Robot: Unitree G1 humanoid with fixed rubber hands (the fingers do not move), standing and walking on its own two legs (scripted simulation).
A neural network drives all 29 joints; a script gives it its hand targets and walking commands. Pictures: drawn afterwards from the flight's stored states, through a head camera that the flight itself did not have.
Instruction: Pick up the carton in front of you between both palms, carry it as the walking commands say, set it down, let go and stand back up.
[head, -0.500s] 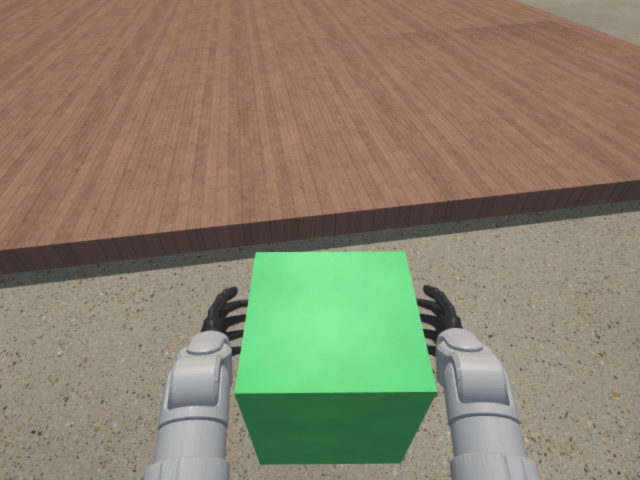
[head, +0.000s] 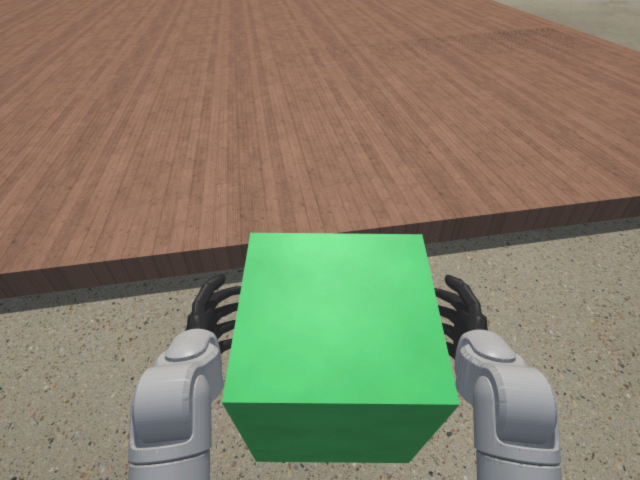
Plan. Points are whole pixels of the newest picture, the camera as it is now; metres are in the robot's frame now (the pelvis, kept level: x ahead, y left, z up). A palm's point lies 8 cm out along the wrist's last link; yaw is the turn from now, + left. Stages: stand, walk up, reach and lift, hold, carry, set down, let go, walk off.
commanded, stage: carry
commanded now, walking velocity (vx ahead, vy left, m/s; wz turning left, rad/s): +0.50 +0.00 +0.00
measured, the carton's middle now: (334, 354) +0.28 +0.00 +0.04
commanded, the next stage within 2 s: none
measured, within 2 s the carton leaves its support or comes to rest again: neither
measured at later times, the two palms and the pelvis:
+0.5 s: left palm (208, 214) +0.51 +0.19 +0.10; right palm (392, 218) +0.49 -0.11 +0.10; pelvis +0.27 +0.05 +0.01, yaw -1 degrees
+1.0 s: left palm (243, 133) +0.82 +0.17 +0.09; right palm (374, 128) +0.84 -0.13 +0.09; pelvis +0.60 +0.00 +0.02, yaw +3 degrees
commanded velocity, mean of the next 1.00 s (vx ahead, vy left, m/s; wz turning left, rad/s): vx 0.50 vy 0.00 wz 0.00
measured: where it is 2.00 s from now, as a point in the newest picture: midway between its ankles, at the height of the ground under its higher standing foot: (303, 269)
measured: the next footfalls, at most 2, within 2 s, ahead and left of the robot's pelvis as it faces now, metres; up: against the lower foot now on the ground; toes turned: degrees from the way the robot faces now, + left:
left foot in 0.28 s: +0.30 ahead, +0.13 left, +0.00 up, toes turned +13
right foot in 0.74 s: +0.63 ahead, -0.07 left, +0.00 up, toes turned -12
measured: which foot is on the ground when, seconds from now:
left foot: up 0.00-0.26, down 0.28-0.78, up 0.80-1.00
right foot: down 0.00-0.32, up 0.34-0.72, down 0.74-1.00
